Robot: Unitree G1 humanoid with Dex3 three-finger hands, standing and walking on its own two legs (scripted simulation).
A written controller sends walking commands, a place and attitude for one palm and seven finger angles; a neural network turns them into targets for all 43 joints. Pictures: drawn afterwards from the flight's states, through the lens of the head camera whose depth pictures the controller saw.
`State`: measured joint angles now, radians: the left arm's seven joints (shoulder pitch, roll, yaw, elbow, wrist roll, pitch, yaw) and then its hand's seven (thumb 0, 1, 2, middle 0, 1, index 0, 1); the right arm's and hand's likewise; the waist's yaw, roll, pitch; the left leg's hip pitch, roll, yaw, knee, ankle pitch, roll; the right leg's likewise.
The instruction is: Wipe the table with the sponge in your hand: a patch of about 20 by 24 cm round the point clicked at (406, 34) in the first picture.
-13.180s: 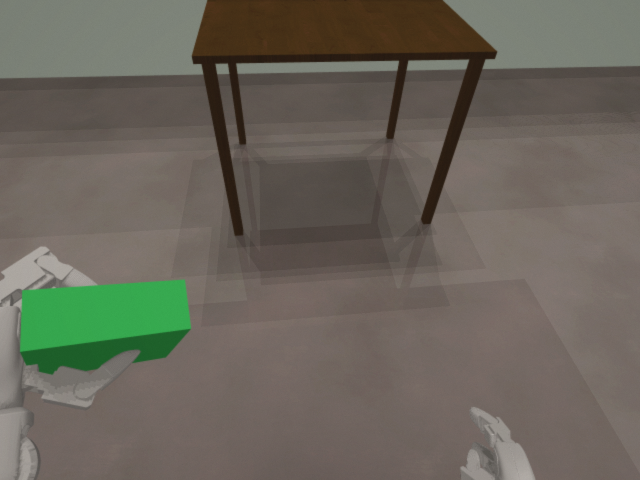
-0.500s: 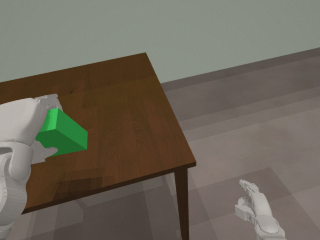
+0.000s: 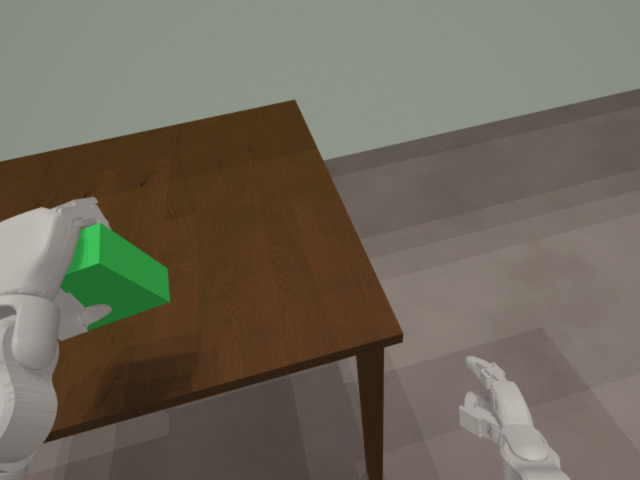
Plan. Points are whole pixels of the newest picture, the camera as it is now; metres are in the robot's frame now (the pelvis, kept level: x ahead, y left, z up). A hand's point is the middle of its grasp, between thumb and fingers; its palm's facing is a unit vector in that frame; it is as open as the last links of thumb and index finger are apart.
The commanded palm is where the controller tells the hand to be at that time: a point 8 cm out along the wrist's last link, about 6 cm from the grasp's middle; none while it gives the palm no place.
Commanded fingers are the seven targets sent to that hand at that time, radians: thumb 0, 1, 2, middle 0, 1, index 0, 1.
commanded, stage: move the sponge above the wiping area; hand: left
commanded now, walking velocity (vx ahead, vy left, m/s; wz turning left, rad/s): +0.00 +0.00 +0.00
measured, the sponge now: (100, 290) +0.25 +0.30 +0.16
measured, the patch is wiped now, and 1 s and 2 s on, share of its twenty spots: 0.00 0.00 0.00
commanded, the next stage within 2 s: none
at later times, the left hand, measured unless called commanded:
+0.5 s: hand (124, 303) +0.24 +0.26 +0.15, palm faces +0.10 -0.13 -0.99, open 9.1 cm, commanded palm +0.20 +0.27 +0.23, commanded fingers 0.00 0.10 1.30 -1.20 -1.60 -1.20 -1.60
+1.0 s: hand (140, 314) +0.24 +0.26 +0.13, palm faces +0.00 -0.06 -1.00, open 9.1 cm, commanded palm +0.21 +0.27 +0.21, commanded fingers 0.00 0.10 1.30 -1.20 -1.60 -1.20 -1.60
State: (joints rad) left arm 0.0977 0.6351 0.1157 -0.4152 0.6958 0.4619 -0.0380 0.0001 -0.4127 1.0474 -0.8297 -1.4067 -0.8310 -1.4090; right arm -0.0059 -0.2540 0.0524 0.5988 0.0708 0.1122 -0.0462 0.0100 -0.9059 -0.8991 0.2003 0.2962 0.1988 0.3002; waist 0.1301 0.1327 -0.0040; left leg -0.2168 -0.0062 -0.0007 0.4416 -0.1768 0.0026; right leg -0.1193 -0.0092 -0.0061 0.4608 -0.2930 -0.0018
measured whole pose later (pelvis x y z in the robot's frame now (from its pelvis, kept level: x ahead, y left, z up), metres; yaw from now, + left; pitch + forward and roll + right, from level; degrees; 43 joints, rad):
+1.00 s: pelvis -0.01 -0.02 +0.00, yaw +0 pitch -4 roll +0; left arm 0.08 0.61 -0.04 -0.24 0.81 0.33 -0.11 0.00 -0.41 1.05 -0.83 -1.41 -0.83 -1.41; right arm 0.04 -0.28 0.02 0.62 0.05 0.08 -0.07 0.01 -0.91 -0.90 0.20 0.30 0.20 0.30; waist 0.11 0.12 0.02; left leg -0.22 0.01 -0.02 0.46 -0.18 -0.02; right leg -0.12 0.01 -0.02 0.49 -0.30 -0.03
